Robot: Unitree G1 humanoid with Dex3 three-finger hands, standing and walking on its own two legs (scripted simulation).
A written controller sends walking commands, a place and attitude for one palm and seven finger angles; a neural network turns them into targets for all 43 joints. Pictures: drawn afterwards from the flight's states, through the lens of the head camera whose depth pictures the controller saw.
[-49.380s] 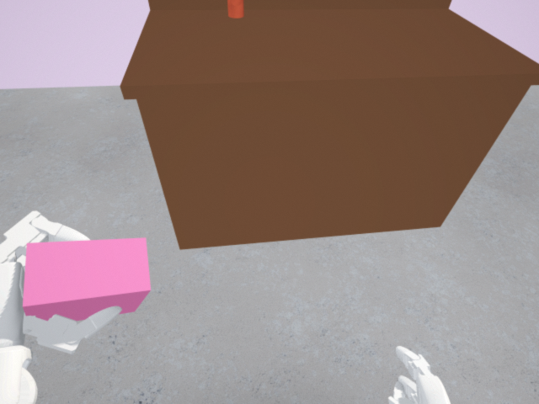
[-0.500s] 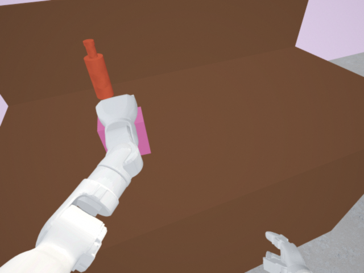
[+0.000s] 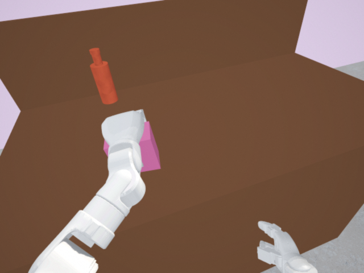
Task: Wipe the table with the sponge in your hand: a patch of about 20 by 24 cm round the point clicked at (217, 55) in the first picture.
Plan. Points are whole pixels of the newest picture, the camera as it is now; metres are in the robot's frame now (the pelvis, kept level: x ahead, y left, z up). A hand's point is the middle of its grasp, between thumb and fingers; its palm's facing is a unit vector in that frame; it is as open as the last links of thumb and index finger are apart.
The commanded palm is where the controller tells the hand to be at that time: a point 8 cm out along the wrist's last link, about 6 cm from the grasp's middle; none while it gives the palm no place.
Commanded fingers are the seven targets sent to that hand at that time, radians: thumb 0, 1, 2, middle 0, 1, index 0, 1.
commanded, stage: wipe back along the third lane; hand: left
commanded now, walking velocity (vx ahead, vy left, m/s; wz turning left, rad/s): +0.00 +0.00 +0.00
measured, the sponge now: (136, 154) +0.36 +0.16 +0.11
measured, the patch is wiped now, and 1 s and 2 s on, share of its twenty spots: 0.90 0.90 0.95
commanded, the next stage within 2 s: slide back across to the middle lane in 0.60 s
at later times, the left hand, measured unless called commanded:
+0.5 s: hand (137, 154) +0.32 +0.14 +0.15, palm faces +0.21 -0.14 -0.97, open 10.3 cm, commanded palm +0.27 +0.13 +0.17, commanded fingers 0.00 0.10 1.30 -1.20 -1.60 -1.20 -1.60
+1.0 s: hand (133, 160) +0.29 +0.14 +0.16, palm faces +0.27 -0.33 -0.90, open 10.3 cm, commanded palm +0.24 +0.15 +0.20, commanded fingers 0.00 0.10 1.30 -1.20 -1.60 -1.20 -1.60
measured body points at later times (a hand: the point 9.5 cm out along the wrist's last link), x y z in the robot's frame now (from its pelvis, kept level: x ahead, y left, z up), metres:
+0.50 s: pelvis -0.01 -0.02 +0.00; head -0.07 -0.07 +0.44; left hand +0.30 +0.14 +0.20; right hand +0.24 -0.23 -0.06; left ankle +0.02 +0.12 -0.73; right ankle -0.02 -0.09 -0.73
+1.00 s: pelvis +0.00 -0.01 +0.00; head -0.06 -0.06 +0.44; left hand +0.27 +0.15 +0.21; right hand +0.25 -0.20 -0.06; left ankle +0.02 +0.12 -0.73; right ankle -0.02 -0.09 -0.73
